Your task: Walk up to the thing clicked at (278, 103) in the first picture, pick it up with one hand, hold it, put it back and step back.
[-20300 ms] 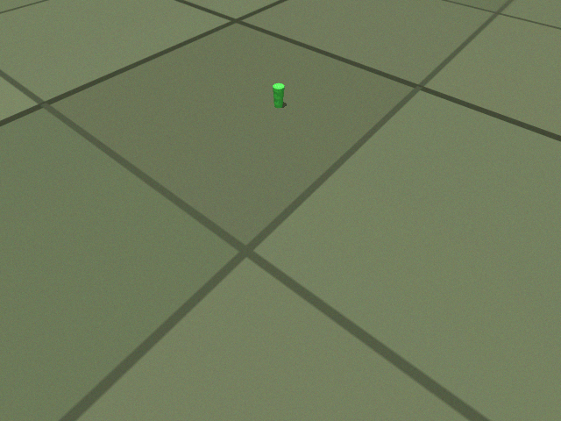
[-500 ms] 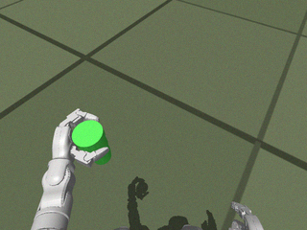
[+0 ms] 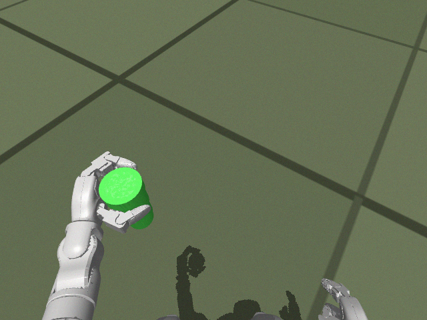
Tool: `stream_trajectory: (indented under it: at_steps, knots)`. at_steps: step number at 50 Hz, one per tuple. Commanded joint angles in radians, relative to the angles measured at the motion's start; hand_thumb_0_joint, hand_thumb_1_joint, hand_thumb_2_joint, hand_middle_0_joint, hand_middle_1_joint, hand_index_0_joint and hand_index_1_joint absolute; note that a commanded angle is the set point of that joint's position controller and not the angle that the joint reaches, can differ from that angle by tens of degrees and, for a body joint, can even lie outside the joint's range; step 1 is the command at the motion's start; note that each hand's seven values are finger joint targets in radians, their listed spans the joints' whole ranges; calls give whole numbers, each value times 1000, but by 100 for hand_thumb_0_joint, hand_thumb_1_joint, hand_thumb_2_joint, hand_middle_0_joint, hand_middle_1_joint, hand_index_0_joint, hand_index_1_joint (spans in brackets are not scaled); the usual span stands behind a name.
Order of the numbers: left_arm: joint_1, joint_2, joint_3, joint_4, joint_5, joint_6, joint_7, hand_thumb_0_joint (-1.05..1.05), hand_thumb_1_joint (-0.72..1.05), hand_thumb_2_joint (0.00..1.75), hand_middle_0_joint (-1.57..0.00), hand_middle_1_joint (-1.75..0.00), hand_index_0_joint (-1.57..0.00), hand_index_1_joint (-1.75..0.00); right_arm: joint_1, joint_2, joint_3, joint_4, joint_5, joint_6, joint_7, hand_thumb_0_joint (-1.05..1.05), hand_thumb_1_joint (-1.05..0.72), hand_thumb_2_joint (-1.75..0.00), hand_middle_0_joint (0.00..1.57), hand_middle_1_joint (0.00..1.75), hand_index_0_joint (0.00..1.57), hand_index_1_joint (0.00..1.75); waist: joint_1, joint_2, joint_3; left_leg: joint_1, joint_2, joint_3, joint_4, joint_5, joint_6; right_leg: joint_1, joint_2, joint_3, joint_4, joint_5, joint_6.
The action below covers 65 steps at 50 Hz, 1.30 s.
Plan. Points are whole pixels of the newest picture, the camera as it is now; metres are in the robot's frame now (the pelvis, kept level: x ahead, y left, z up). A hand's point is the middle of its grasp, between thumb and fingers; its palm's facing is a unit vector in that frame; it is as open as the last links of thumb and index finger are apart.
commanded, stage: hold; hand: left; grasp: from the side
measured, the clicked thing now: (132, 203) +0.32 +0.16 +0.02
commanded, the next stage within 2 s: crouch in 0.16 s
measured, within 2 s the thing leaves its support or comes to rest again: neither
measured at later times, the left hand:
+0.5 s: hand (127, 196) +0.33 +0.17 +0.03, palm faces +0.10 -1.00 +0.00, open 10.1 cm
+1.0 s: hand (144, 228) +0.36 +0.19 -0.20, palm faces +0.13 -0.99 -0.01, open 10.1 cm
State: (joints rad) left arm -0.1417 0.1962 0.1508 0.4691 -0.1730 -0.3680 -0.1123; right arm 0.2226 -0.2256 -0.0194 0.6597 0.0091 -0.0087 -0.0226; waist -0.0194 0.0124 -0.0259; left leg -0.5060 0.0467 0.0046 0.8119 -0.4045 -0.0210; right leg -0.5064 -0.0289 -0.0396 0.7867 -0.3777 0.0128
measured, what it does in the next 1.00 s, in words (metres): lowers itself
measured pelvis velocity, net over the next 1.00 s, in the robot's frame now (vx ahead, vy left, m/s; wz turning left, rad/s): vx -0.05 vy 0.00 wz -0.01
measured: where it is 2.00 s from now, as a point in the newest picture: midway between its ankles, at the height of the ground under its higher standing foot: outside the picture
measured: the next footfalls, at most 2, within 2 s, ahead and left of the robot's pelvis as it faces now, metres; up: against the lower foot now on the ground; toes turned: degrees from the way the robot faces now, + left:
none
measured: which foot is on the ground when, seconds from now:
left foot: down 0.00-1.00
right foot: down 0.00-1.00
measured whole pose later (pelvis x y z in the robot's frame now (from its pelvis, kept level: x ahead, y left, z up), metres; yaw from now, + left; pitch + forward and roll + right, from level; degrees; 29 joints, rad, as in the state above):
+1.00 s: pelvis -0.05 +0.00 -0.19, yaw -1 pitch +30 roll -2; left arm -0.49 0.26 0.34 0.95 -0.15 -0.75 -0.16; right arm 0.15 -0.26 -0.02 0.68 -0.07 -0.02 0.06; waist -0.07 0.00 -0.20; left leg -1.57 0.05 -0.04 1.70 -0.67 -0.02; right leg -1.56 -0.04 -0.03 1.67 -0.63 0.01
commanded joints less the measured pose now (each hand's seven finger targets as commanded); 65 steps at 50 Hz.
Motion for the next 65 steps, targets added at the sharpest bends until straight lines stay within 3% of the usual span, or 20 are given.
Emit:
stream_trajectory:
  at_steps: [1, 5, 7, 11, 12, 13, 14, 15, 24, 30, 36, 41, 45, 46, 48, 52, 54, 55, 58, 65]
  knots:
    - [-304, 146, 51, -271, -17, -85, -3, 0, 10, 121, -128, -143, -130, -143, -24, -137, -46, -130, 7, -45, -11, 0, -93, -91, 20, 30, 20, 30, -6, -5, -283, 109, -34, 3, -107, 236, 23, 138, 30, -2, -103, 261, -18]
    - [-237, 113, 38, -225, -18, -75, -1, 0, 10, 121, -128, -142, -129, -142, -20, -133, -44, -125, 7, -48, -9, 0, -92, -91, 20, 30, 20, 30, -2, -8, -263, 104, -32, 2, -108, 235, 21, 129, 32, -5, -100, 257, -19]
    - [-308, 131, 27, -309, -14, -78, 2, 0, 8, 121, -128, -143, -130, -143, -27, -136, -46, -129, 7, -50, -10, 0, -93, -91, 20, 30, 20, 30, -6, 17, -288, 120, -33, 2, -112, 237, 20, 134, 31, -4, -101, 259, -22]
    - [-268, 121, 36, -271, -16, -68, 10, 0, 8, 120, -127, -142, -129, -142, -36, -128, -41, -132, 10, -51, -11, 0, -92, -91, 20, 30, 20, 30, 1, -15, -252, 94, -33, 1, -113, 220, 22, 131, 31, -7, -109, 242, -19]
    - [-216, 109, 37, -193, -11, -59, 13, 0, 7, 121, -127, -142, -129, -142, -26, -132, -43, -124, 8, -51, -10, 0, -92, -91, 20, 30, 20, 30, -7, -36, -224, 85, -32, 0, -111, 215, 25, 118, 32, -8, -107, 237, -17]
    - [-269, 118, 32, -277, -14, -66, 14, 0, 11, 125, -130, -144, -131, -145, -27, -133, -45, -130, 7, -52, -10, 0, -92, -91, 20, 30, 20, 30, -1, -10, -261, 94, -32, 1, -112, 224, 23, 131, 32, -7, -104, 246, -21]
    - [-274, 120, 27, -258, -6, -67, 15, 0, 10, 119, -126, -137, -127, -137, -28, -129, -42, -127, 6, -52, -10, 0, -88, -90, 20, 30, 20, 30, -5, 4, -249, 97, -34, 3, -111, 220, 22, 125, 30, -5, -104, 244, -20]
    - [-227, 109, 26, -195, -1, -59, 17, 0, 14, 120, -128, -138, -129, -137, -23, -132, -44, -123, 7, -50, -8, 0, -88, -90, 20, 30, 20, 30, -10, -12, -227, 89, -31, -1, -113, 217, 22, 106, 35, -10, -99, 236, -20]
    - [-248, 74, 54, -73, 5, -131, 46, 0, 12, 118, -126, -137, -128, -136, -11, -134, -54, -114, -10, -53, 17, 0, -89, -90, 20, 30, 20, 30, -21, -44, -226, -21, -31, -6, -27, 201, 27, 2, 30, -6, -21, 230, -19]
    - [-380, 116, 93, 42, 24, -256, 28, 0, 11, 120, -127, -139, -129, -139, 3, -140, -65, -89, -29, -62, 37, 0, -89, -90, 20, 30, 20, 30, -39, -9, -287, -187, -36, -13, 138, 126, 28, -190, 25, 14, 134, 160, -27]
    - [-439, 151, 136, 191, 15, -382, -18, 0, 10, 123, -130, -141, -131, -141, 13, -172, -60, -91, -48, -65, 60, 0, -89, -90, 20, 30, 20, 30, -38, 48, -489, -368, -35, -51, 376, 144, 18, -481, 33, -4, 398, 104, -46]
    - [-539, 180, 145, 237, 10, -438, -49, 0, 7, 125, -131, -143, -132, -143, 13, -193, -54, -91, -56, -63, 66, 0, -90, -91, 20, 30, 20, 30, -48, 74, -601, -547, -40, -54, 528, 63, 24, -632, 28, 16, 547, 38, -48]
    - [-577, 228, 208, 276, 4, -452, -42, 0, 11, 126, -128, -141, -129, -142, 19, -205, -52, -81, -65, -49, 67, 0, -90, -91, 20, 30, 20, 30, -45, 43, -698, -692, -43, -47, 666, 97, 34, -676, 23, 34, 650, 80, -40]
    - [-577, 261, 245, 287, 4, -456, -41, 0, 12, 127, -129, -141, -129, -142, 20, -204, -50, -78, -66, -45, 68, 0, -91, -91, 20, 30, 20, 30, -39, 17, -726, -740, -43, -43, 700, 95, 40, -662, 23, 44, 668, 90, -35]
    - [-632, 234, 224, 297, 6, -463, -44, 0, 15, 130, -130, -143, -130, -144, 9, -203, -54, -69, -73, -41, 72, 0, -91, -91, 20, 30, 20, 30, -63, 8, -712, -819, -44, -41, 747, 38, 42, -720, 23, 53, 702, 46, -33]
    - [-698, 289, 257, 347, 32, -474, -50, 0, 17, 133, -131, -146, -132, -147, 16, -215, -54, -50, -83, -37, 80, 0, -91, -91, 20, 30, 20, 30, -75, 29, -727, -898, -42, -47, 825, -27, 37, -850, 26, 34, 796, -35, -42]
    - [-706, 253, 238, 388, 37, -479, -57, 0, 18, 133, -131, -146, -132, -147, 22, -212, -49, -42, -92, -38, 87, 0, -91, -91, 20, 30, 20, 30, -93, 29, -744, -943, -42, -47, 874, -36, 35, -888, 23, 26, 845, -41, -41]
    - [-735, 288, 270, 397, 39, -483, -49, 0, 15, 131, -131, -145, -131, -146, 15, -209, -46, -41, -94, -38, 88, 0, -91, -91, 20, 30, 20, 30, -88, 14, -731, -1005, -44, -41, 891, -91, 36, -898, 24, 33, 852, -90, -39]
    - [-795, 347, 301, 431, 60, -495, -44, 0, 16, 133, -131, -146, -131, -147, 16, -220, -36, -30, -105, -34, 92, 0, -91, -91, 20, 30, 20, 30, -92, 60, -759, -1035, -43, -36, 963, -92, 33, -987, 24, 22, 934, -102, -42]
    - [-913, 403, 324, 478, 90, -513, -44, 0, 12, 132, -130, -145, -130, -146, 17, -239, -16, -6, -121, -27, 104, 0, -92, -91, 20, 30, 20, 30, -119, 130, -741, -1128, -45, -30, 1071, -167, 29, -1143, 24, -24, 1083, -147, -47]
